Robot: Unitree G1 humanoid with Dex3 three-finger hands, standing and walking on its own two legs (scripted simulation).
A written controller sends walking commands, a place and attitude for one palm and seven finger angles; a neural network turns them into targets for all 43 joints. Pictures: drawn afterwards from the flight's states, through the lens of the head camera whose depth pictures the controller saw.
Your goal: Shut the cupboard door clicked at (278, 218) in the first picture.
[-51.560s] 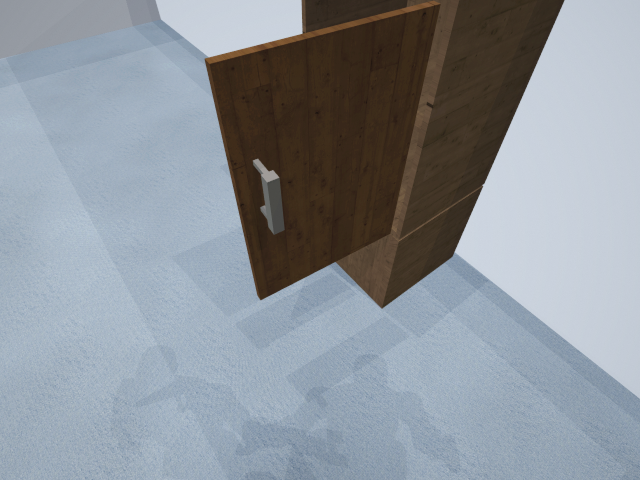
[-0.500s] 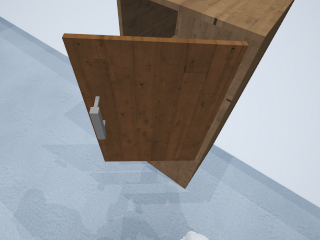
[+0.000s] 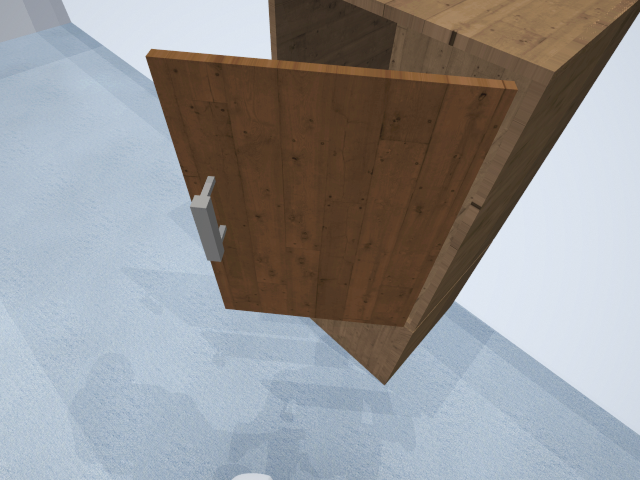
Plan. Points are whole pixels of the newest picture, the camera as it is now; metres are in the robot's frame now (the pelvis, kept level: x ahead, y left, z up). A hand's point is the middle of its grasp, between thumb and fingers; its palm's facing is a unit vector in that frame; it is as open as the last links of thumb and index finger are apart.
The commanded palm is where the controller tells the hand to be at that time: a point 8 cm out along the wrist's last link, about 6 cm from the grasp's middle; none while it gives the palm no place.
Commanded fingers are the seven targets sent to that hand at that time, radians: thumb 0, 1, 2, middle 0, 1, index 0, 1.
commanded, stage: come to a stop and stand still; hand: left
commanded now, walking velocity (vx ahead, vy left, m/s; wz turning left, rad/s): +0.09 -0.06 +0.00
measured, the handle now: (212, 220) +0.46 +0.22 +0.01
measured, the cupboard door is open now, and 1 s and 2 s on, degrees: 38 38 38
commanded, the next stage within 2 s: look again from close up in 0.96 s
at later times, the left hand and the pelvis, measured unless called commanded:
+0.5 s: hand out of the picture -0.01 +0.17 -0.17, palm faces +0.00 -0.98 -0.19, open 7.3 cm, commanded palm none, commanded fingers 0.00 0.90 0.90 -0.20 -0.30 -0.20 -0.30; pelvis -0.01 +0.01 +0.00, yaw -1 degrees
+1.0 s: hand out of the picture +0.03 +0.17 -0.17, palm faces -0.01 -0.98 -0.22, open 7.3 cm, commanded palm none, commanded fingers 0.00 0.90 0.90 -0.20 -0.30 -0.20 -0.30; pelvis +0.01 -0.01 +0.00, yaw -1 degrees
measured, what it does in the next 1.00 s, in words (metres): steps on the spot: left foot, then right foot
